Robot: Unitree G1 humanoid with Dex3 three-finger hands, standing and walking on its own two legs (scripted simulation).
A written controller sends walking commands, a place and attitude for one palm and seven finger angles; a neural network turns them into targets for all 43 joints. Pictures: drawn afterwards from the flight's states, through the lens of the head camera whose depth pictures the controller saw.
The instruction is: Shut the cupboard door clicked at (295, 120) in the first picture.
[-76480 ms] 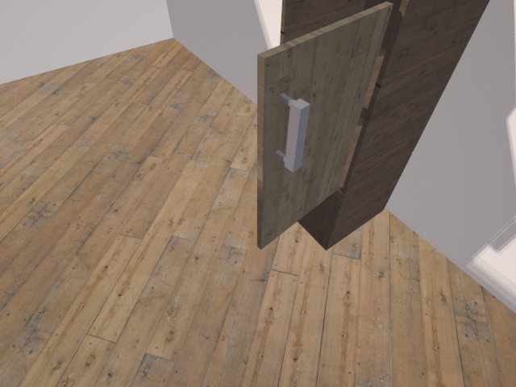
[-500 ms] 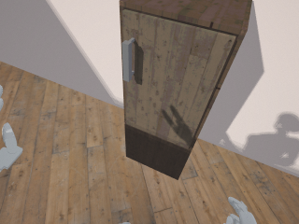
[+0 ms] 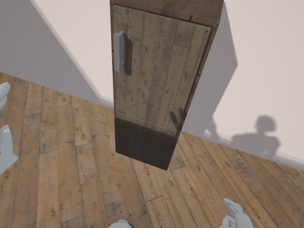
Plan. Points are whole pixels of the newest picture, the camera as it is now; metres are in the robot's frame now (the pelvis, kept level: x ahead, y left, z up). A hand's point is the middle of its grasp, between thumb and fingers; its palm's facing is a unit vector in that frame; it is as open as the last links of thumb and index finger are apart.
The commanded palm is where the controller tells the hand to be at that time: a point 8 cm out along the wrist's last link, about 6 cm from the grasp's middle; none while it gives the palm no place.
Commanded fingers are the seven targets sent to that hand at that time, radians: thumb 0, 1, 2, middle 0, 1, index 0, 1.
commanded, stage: stop stepping back and stand still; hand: left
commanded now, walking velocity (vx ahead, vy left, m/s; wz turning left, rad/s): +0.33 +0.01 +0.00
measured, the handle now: (120, 51) +0.75 +0.17 +0.11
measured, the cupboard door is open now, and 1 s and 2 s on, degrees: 0 0 0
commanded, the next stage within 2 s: let the arm hang, fingers relaxed in 1.46 s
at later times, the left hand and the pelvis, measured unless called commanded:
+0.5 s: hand out of the picture +0.10 +0.34 +0.21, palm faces +0.56 -0.76 -0.32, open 7.4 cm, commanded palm +0.04 +0.35 +0.20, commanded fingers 0.00 0.90 0.90 -0.20 -0.30 -0.20 -0.30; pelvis -0.10 +0.05 +0.01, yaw -1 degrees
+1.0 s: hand out of the picture +0.08 +0.33 +0.19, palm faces +0.52 -0.76 -0.39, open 7.4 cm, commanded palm +0.02 +0.36 +0.20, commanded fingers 0.00 0.90 0.90 -0.20 -0.30 -0.20 -0.30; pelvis -0.10 +0.06 +0.01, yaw +3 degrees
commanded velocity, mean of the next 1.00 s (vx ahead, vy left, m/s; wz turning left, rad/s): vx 0.13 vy -0.05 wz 0.00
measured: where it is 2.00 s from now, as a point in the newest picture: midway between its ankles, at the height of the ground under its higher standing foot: outside the picture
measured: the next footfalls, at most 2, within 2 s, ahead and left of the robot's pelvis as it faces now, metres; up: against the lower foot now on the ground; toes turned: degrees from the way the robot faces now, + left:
left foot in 0.06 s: +0.17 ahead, +0.07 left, +0.00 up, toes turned -3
right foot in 0.26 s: -0.05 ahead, -0.07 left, +0.01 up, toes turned -8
